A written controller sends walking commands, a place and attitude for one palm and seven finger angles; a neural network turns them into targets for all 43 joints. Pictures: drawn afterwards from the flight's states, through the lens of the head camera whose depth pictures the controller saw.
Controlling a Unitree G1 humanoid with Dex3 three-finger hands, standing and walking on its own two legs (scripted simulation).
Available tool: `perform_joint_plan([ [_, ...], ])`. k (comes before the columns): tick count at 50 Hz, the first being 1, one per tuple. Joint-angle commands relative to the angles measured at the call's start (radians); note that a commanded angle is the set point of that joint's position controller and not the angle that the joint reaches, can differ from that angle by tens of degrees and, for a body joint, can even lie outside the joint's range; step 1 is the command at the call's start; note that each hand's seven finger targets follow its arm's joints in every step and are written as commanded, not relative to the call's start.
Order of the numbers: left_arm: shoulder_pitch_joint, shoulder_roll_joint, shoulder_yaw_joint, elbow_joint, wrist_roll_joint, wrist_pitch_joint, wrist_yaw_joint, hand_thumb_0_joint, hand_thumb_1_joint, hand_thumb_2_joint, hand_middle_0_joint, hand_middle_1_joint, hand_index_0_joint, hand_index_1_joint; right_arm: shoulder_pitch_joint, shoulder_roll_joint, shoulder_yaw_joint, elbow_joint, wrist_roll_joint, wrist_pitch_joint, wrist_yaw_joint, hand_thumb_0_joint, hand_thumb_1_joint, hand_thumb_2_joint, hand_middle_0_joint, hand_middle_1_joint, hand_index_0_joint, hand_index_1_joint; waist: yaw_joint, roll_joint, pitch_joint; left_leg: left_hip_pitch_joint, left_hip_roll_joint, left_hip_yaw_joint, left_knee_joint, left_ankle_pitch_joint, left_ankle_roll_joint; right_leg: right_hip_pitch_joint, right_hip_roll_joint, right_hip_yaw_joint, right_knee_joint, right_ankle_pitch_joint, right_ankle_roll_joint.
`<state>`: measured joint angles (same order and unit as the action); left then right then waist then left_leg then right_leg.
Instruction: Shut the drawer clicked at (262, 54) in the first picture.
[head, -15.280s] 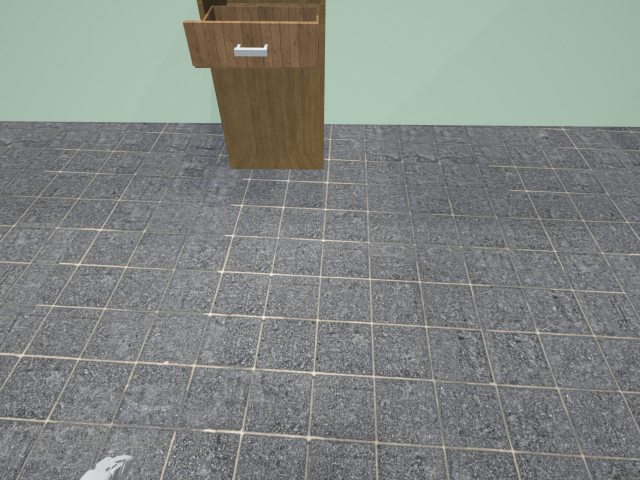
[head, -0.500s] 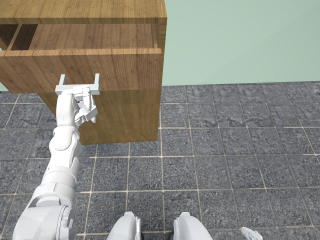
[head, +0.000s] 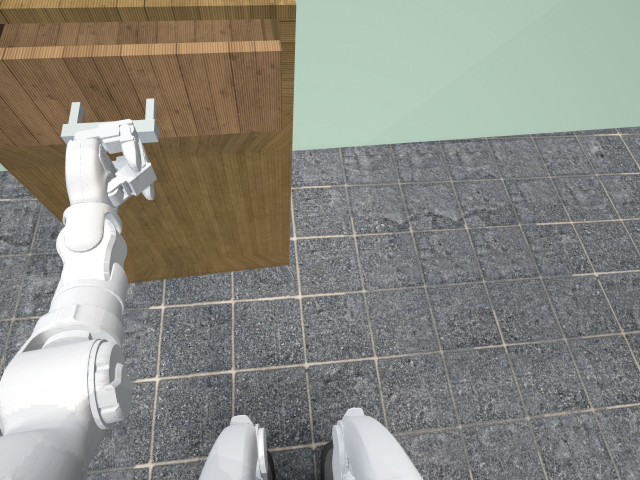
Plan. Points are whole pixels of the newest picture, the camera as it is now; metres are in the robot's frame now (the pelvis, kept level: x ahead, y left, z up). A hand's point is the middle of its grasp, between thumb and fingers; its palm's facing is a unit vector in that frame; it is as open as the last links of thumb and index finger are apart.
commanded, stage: push the drawer shut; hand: left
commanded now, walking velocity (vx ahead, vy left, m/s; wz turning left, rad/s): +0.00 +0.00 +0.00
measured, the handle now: (113, 121) +0.56 +0.23 +0.05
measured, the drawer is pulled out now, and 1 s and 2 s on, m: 0.06 0.00 0.00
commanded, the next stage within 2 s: pull the fist back off the drawer in 0.64 s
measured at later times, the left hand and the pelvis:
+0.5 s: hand (148, 133) +0.55 +0.19 +0.05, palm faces +0.10 -0.99 -0.02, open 3.1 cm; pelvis +0.01 +0.01 -0.01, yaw +0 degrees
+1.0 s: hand (145, 130) +0.55 +0.19 +0.05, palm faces +0.10 -0.99 -0.04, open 3.4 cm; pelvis -0.02 +0.01 -0.02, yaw +0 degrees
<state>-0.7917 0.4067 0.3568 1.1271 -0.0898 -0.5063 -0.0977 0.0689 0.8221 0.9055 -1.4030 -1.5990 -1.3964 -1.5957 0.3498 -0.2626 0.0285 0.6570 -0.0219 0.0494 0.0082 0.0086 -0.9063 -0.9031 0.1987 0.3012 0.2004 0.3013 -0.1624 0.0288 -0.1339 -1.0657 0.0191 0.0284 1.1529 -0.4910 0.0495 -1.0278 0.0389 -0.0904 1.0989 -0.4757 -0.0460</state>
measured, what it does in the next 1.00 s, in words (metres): stands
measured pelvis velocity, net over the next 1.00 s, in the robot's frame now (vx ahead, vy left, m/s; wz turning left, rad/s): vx -0.02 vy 0.01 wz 0.00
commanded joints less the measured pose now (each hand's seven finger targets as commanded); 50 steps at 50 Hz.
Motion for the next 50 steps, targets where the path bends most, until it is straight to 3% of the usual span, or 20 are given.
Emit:
perform_joint_plan([
  [1,-0.572,0.278,0.037,-0.216,-0.01,-0.074,0.009,0.0,0.9,0.9,-1.4,-1.6,-1.4,-1.6,0.151,-0.18,-0.055,-0.057,-0.001,-0.014,-0.013,0.0,-0.9,-0.9,0.2,0.3,0.2,0.3,-0.049,0.092,-0.452,0.308,-0.003,-0.094,-0.117,0.263,-0.008,0.188,0.009,0.097,-0.15,0.21,0.025],
  [4,-0.6,0.335,0.072,-0.19,0.005,-0.067,0.012,0.0,0.9,0.9,-1.4,-1.6,-1.4,-1.6,0.167,-0.189,-0.054,-0.052,-0.004,-0.008,-0.013,0.0,-0.9,-0.9,0.2,0.3,0.2,0.3,-0.052,0.102,-0.471,0.305,0.001,-0.098,-0.105,0.27,-0.007,0.175,0.01,0.096,-0.145,0.206,0.025],
  [5,-0.616,0.295,0.032,-0.188,0.009,-0.063,0.008,0.0,0.9,0.9,-1.4,-1.6,-1.4,-1.6,0.167,-0.184,-0.052,-0.056,-0.003,-0.007,-0.011,0.0,-0.9,-0.9,0.2,0.3,0.2,0.3,-0.063,0.126,-0.47,0.319,0.0,-0.098,-0.106,0.278,-0.008,0.16,0.01,0.095,-0.146,0.21,0.025],
  [7,-0.616,0.319,0.052,-0.162,0.019,-0.057,0.003,0.0,0.9,0.9,-1.4,-1.6,-1.4,-1.6,0.184,-0.191,-0.052,-0.055,-0.007,-0.001,-0.006,0.0,-0.9,-0.9,0.2,0.3,0.2,0.3,-0.057,0.138,-0.493,0.347,0.003,-0.107,-0.1,0.307,-0.011,0.143,0.016,0.084,-0.135,0.22,0.021],
  [10,-0.674,0.336,0.052,-0.14,0.025,-0.039,0.005,0.0,0.9,0.9,-1.4,-1.6,-1.4,-1.6,0.198,-0.197,-0.048,-0.054,-0.011,0.007,-0.008,0.0,-0.9,-0.9,0.2,0.3,0.2,0.3,-0.083,0.13,-0.479,0.327,0.007,-0.114,-0.091,0.296,-0.007,0.119,0.016,0.081,-0.136,0.204,0.025],
  [15,-0.707,0.354,0.063,-0.155,0.037,-0.033,0.008,0.0,0.9,0.9,-1.4,-1.6,-1.4,-1.6,0.222,-0.2,-0.049,-0.052,-0.019,0.02,-0.002,0.0,-0.9,-0.9,0.2,0.3,0.2,0.3,-0.079,0.193,-0.554,0.407,0.013,-0.127,-0.078,0.4,-0.015,0.097,0.019,0.069,-0.118,0.264,0.02],
  [16,-0.717,0.327,0.044,-0.139,0.036,-0.03,0.009,0.0,0.9,0.9,-1.4,-1.6,-1.4,-1.6,0.229,-0.198,-0.048,-0.048,-0.022,0.022,0.001,0.0,-0.9,-0.9,0.2,0.3,0.2,0.3,-0.093,0.196,-0.549,0.428,0.016,-0.136,-0.078,0.426,-0.017,0.076,0.02,0.063,-0.116,0.274,0.02],
  [21,-0.782,0.365,0.065,-0.146,0.051,-0.024,0.025,0.0,0.9,0.9,-1.4,-1.6,-1.4,-1.6,0.251,-0.204,-0.049,-0.042,-0.027,0.034,0.004,0.0,-0.9,-0.9,0.2,0.3,0.2,0.3,-0.111,0.179,-0.541,0.412,0.021,-0.142,-0.067,0.437,-0.014,0.066,0.022,0.061,-0.112,0.281,0.023],
  [25,-0.877,0.36,0.039,-0.126,0.067,-0.018,0.045,0.0,0.9,0.9,-1.4,-1.6,-1.4,-1.6,0.259,-0.206,-0.045,-0.022,-0.029,0.033,0.002,0.0,-0.9,-0.9,0.2,0.3,0.2,0.3,-0.149,0.182,-0.489,0.391,0.023,-0.151,-0.067,0.359,-0.011,0.011,0.023,0.059,-0.126,0.214,0.027],
  [27,-0.897,0.365,0.042,-0.128,0.074,-0.026,0.053,0.0,0.9,0.9,-1.4,-1.6,-1.4,-1.6,0.264,-0.207,-0.045,-0.02,-0.032,0.027,0.003,0.0,-0.9,-0.9,0.2,0.3,0.2,0.3,-0.144,0.22,-0.517,0.421,0.021,-0.16,-0.069,0.363,-0.016,-0.008,0.024,0.055,-0.121,0.206,0.021],
  [30,-0.941,0.397,0.042,-0.114,0.081,-0.023,0.058,0.0,0.9,0.9,-1.4,-1.6,-1.4,-1.6,0.263,-0.212,-0.038,-0.015,-0.033,0.022,-0.002,0.0,-0.9,-0.9,0.2,0.3,0.2,0.3,-0.165,0.218,-0.508,0.394,0.022,-0.163,-0.065,0.318,-0.013,-0.021,0.024,0.056,-0.124,0.177,0.022],
  [31,-0.961,0.361,0.006,-0.105,0.081,-0.021,0.055,0.0,0.9,0.9,-1.4,-1.6,-1.4,-1.6,0.263,-0.209,-0.035,-0.014,-0.033,0.017,-0.001,0.0,-0.9,-0.9,0.2,0.3,0.2,0.3,-0.177,0.243,-0.5,0.392,0.018,-0.165,-0.063,0.307,-0.012,-0.04,0.024,0.058,-0.123,0.17,0.021],
  [35,-0.996,0.421,0.018,-0.074,0.091,-0.012,0.058,0.0,0.9,0.9,-1.4,-1.6,-1.4,-1.6,0.255,-0.221,-0.023,-0.017,-0.031,0.003,-0.009,0.0,-0.9,-0.9,0.2,0.3,0.2,0.3,-0.187,0.244,-0.484,0.339,0.019,-0.172,-0.069,0.204,-0.009,-0.056,0.024,0.058,-0.122,0.107,0.02],
  [36,-1.005,0.4,0.001,-0.063,0.088,-0.007,0.056,0.0,0.9,0.9,-1.4,-1.6,-1.4,-1.6,0.257,-0.22,-0.022,-0.019,-0.029,-0.002,-0.01,0.0,-0.9,-0.9,0.2,0.3,0.2,0.3,-0.197,0.257,-0.482,0.346,0.019,-0.177,-0.072,0.195,-0.007,-0.075,0.025,0.057,-0.12,0.102,0.019],
  [38,-1.014,0.431,0.016,-0.061,0.091,-0.002,0.053,0.0,0.9,0.9,-1.4,-1.6,-1.4,-1.6,0.255,-0.225,-0.018,-0.02,-0.03,-0.009,-0.013,0.0,-0.9,-0.9,0.2,0.3,0.2,0.3,-0.189,0.261,-0.488,0.336,0.02,-0.183,-0.075,0.167,-0.01,-0.076,0.023,0.053,-0.115,0.086,0.018],
  [39,-1.011,0.377,-0.027,-0.054,0.087,0.006,0.048,0.0,0.9,0.9,-1.4,-1.6,-1.4,-1.6,0.252,-0.222,-0.018,-0.023,-0.028,-0.012,-0.011,0.0,-0.9,-0.9,0.2,0.3,0.2,0.3,-0.2,0.263,-0.484,0.345,0.019,-0.188,-0.08,0.156,-0.01,-0.087,0.023,0.052,-0.12,0.082,0.018],
  [42,-1.013,0.409,0.009,-0.068,0.084,0.006,0.048,0.0,0.9,0.9,-1.4,-1.6,-1.4,-1.6,0.257,-0.23,-0.019,-0.025,-0.033,-0.018,-0.006,0.0,-0.9,-0.9,0.2,0.3,0.2,0.3,-0.179,0.288,-0.522,0.368,0.021,-0.201,-0.082,0.15,-0.014,-0.093,0.02,0.047,-0.108,0.081,0.014],
  [47,-0.957,0.396,0.025,-0.067,0.074,0.017,0.042,0.0,0.9,0.9,-1.4,-1.6,-1.4,-1.6,0.259,-0.233,-0.023,-0.028,-0.034,-0.02,0.004,0.0,-0.9,-0.9,0.2,0.3,0.2,0.3,-0.158,0.258,-0.521,0.373,0.025,-0.208,-0.091,0.152,-0.017,-0.076,0.019,0.042,-0.11,0.084,0.013],
  [49,-0.935,0.359,0.002,-0.088,0.066,0.02,0.04,0.0,0.9,0.9,-1.4,-1.6,-1.4,-1.6,0.253,-0.229,-0.026,-0.035,-0.032,-0.019,0.008,0.0,-0.9,-0.9,0.2,0.3,0.2,0.3,-0.153,0.253,-0.528,0.379,0.025,-0.206,-0.097,0.15,-0.015,-0.067,0.019,0.046,-0.116,0.083,0.014],
  [50,-0.901,0.37,0.018,-0.087,0.069,0.02,0.041,0.0,0.9,0.9,-1.4,-1.6,-1.4,-1.6,0.252,-0.229,-0.027,-0.038,-0.032,-0.018,0.009,0.0,-0.9,-0.9,0.2,0.3,0.2,0.3,-0.133,0.259,-0.527,0.369,0.022,-0.199,-0.1,0.146,-0.017,-0.053,0.018,0.047,-0.117,0.08,0.012],
])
